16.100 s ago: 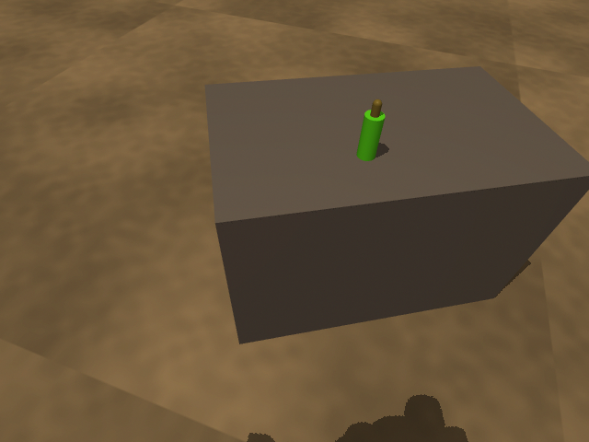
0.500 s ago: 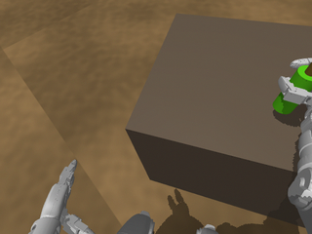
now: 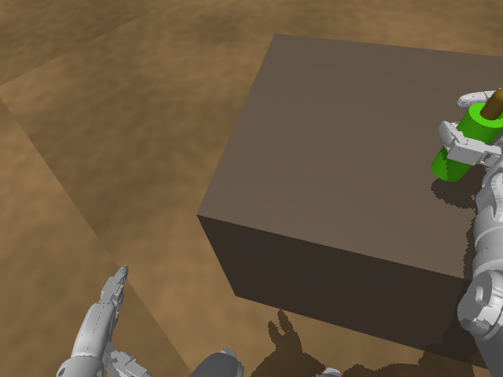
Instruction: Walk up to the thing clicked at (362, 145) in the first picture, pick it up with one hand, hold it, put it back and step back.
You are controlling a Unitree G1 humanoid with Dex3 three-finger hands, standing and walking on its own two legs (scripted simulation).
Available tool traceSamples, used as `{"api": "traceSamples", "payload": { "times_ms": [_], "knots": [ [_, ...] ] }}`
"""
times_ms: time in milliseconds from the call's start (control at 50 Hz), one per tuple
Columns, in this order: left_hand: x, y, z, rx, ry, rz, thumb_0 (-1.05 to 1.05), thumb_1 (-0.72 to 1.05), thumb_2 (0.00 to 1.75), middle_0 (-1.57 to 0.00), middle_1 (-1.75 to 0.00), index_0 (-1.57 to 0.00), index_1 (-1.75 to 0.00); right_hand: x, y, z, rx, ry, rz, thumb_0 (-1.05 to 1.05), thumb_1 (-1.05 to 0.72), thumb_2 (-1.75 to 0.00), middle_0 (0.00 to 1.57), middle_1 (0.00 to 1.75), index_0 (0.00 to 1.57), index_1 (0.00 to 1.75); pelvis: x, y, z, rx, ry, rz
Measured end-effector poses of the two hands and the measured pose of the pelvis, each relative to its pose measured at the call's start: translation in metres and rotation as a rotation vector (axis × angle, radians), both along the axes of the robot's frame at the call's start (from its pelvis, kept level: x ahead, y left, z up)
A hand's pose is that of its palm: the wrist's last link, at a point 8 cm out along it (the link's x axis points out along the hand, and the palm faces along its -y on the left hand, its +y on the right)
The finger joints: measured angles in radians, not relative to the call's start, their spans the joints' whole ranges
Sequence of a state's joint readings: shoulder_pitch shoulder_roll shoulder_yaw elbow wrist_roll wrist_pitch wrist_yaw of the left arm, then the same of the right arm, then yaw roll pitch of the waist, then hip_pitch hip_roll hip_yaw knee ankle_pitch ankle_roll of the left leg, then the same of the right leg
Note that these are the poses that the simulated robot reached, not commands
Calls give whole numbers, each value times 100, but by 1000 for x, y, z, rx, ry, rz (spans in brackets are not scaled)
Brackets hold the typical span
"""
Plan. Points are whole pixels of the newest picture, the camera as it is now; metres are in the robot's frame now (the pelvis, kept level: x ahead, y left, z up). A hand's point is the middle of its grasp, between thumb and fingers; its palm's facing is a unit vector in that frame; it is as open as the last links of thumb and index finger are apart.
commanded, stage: lift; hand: right
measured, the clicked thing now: (472, 135) +0.51 -0.23 +0.09
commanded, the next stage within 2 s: hold in 1.44 s
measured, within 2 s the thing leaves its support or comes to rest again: neither
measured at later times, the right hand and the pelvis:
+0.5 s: hand (486, 119) +0.47 -0.20 +0.16, palm faces +0.18 +0.98 +0.00, open 6.7 cm; pelvis +0.02 +0.00 +0.03, yaw +0 degrees
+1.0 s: hand out of the picture +0.39 -0.18 +0.22, palm faces +0.18 +0.98 +0.00, open 6.7 cm; pelvis +0.00 +0.01 +0.04, yaw -1 degrees
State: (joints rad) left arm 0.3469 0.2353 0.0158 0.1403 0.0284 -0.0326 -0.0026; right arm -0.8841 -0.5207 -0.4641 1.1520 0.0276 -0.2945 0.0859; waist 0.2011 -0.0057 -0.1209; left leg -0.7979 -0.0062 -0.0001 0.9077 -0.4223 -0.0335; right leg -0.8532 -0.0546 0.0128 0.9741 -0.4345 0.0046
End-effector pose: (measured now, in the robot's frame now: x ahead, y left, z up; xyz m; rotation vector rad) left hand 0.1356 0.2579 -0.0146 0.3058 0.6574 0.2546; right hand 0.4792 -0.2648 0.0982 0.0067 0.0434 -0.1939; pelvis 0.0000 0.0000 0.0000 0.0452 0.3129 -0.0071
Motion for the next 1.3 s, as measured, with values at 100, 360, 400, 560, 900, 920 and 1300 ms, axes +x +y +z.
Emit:
{"api": "traceSamples", "payload": {
  "times_ms": [100, 360, 400, 560, 900, 920, 1300],
  "knots": [
    [2, -6, 2, -22, -5, -9, -1, -53, 5, -6, -6, -7, -6, -4, 2, 5, -5, 2, 28, 5, -6, -103, 90, 108, 90, 106, 3, -1, 4, -4, -12, 1],
    [11, 3, 9, -36, -22, 8, -1, -53, 5, -6, -6, -6, -6, -23, 5, 40, -5, -33, 6, 5, -7, -103, 90, 107, 91, 105, 12, -1, 19, -16, -76, 2],
    [12, 2, 7, -50, -23, 11, -1, -53, 5, -6, -6, -6, -6, -28, 8, 46, -1, -33, 11, 5, -6, -104, 91, 106, 91, 104, 14, -1, 22, -19, -90, -2],
    [15, 2, 0, -106, -15, 21, -1, -52, 5, -5, -6, -6, -5, -51, 16, 75, -16, -60, 11, 5, -6, -104, 91, 106, 91, 104, 16, 2, 30, -31, -148, 1],
    [13, 11, 7, -125, -64, 20, -1, -52, 5, -5, -5, -5, -5, -111, 34, 108, -16, -78, 9, 5, -6, -104, 91, 106, 91, 104, 5, 12, 42, -51, -260, -9],
    [12, 12, 6, -125, -61, 23, -1, -52, 5, -5, -5, -5, -5, -113, 35, 110, -15, -80, 10, 5, -6, -104, 91, 106, 91, 104, 4, 13, 42, -51, -265, -9],
    [8, 6, 3, -153, -79, 20, -1, -53, 5, -4, -5, -4, -5, -152, 37, 136, -22, -79, 8, 5, -6, -104, 91, 106, 91, 104, -8, 13, 49, -52, -328, -16]
  ]
}}
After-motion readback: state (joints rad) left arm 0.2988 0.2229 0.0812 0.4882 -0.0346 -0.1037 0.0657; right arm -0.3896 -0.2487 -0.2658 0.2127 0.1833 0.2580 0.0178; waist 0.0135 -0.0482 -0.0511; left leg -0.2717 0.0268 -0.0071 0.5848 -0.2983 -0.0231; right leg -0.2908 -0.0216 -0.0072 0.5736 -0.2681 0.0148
